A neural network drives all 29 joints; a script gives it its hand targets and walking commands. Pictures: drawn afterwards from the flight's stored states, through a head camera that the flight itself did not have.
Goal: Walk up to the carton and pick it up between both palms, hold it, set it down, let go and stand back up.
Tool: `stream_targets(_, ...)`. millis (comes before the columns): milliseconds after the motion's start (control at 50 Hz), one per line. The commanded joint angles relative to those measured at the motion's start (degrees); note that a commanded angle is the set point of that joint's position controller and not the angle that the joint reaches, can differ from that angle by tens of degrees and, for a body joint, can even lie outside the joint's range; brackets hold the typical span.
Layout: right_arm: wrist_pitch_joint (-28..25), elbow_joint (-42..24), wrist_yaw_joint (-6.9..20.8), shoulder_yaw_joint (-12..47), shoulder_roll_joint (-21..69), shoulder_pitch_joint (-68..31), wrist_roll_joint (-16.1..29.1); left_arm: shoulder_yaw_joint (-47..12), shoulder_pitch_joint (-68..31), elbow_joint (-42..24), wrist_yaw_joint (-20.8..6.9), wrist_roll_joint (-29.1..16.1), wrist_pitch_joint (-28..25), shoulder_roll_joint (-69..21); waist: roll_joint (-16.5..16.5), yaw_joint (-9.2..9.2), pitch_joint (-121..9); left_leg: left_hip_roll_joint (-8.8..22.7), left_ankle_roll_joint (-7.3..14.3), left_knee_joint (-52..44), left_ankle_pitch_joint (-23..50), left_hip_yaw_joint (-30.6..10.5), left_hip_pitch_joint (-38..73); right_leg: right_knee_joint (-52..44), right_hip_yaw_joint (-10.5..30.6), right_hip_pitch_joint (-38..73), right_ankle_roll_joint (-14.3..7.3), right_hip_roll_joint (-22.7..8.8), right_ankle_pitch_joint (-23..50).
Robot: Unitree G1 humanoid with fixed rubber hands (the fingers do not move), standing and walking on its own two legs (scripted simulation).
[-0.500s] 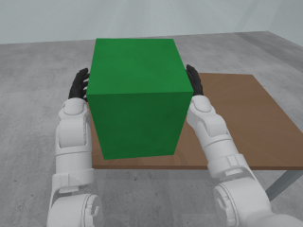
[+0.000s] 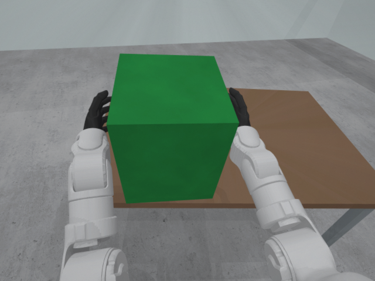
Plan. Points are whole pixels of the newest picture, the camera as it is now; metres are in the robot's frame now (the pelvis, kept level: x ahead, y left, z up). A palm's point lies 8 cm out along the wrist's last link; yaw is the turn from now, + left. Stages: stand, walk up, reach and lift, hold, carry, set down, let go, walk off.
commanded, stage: hold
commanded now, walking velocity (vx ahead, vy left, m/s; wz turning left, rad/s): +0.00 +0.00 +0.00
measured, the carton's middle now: (169, 131) +0.38 +0.01 +0.15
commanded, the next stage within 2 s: none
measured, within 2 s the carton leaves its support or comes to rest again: neither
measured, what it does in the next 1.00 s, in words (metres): stands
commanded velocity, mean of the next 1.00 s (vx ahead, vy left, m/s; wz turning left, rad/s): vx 0.00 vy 0.00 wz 0.00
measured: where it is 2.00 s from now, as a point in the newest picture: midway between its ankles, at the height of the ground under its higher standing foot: outside the picture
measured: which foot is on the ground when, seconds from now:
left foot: down 0.00-1.00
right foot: down 0.00-1.00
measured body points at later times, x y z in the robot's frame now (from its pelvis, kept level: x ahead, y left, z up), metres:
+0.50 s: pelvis +0.00 +0.00 +0.00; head -0.05 +0.03 +0.45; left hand +0.37 +0.16 +0.19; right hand +0.37 -0.14 +0.18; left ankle +0.06 +0.14 -0.75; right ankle -0.03 -0.13 -0.75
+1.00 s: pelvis +0.00 +0.00 +0.00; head -0.04 +0.03 +0.45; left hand +0.37 +0.16 +0.18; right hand +0.37 -0.14 +0.18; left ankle +0.06 +0.14 -0.75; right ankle -0.03 -0.13 -0.75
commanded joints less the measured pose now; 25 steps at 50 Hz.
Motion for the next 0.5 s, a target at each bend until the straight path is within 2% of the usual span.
stream_targets(0, -4.0, -18.4, 6.2, 20.3, 31.4, -43.1, 3.2, -30.3, -37.7, -6.7, -7.1, -10.0, -4.2, -30.8, 6.2, -0.09, -21.6, -5.1, 0.4, 0.8, 11.2, 2.2, 18.0, -3.7, -2.3, -9.5, 2.0, 4.8, 11.1)
stream_targets(120, -4.4, -16.1, 6.4, 19.1, 31.1, -43.5, 2.3, -28.2, -37.3, -4.3, -7.5, -8.9, -3.7, -30.5, 5.1, 0.10, -21.3, -5.1, 1.3, 0.0, 8.9, 2.8, 17.4, -4.0, -2.1, -8.8, 2.2, 4.5, 9.9)
stream_targets(240, -4.9, -14.7, 6.4, 18.3, 30.7, -43.2, 2.1, -26.5, -36.7, -3.1, -8.3, -7.7, -3.4, -29.9, 4.6, -0.11, -20.6, -5.2, 1.4, -0.2, 9.6, 3.1, 17.1, -3.9, -2.2, -7.3, 2.4, 4.5, 11.3)
stream_targets(480, -5.6, -15.8, 6.6, 18.5, 30.3, -43.0, 2.2, -27.9, -36.4, -4.6, -8.0, -8.0, -3.6, -30.1, 5.7, -0.48, -20.6, -5.0, 0.8, 0.4, 11.5, 2.9, 17.8, -3.8, -2.6, -7.7, 2.0, 4.6, 11.7)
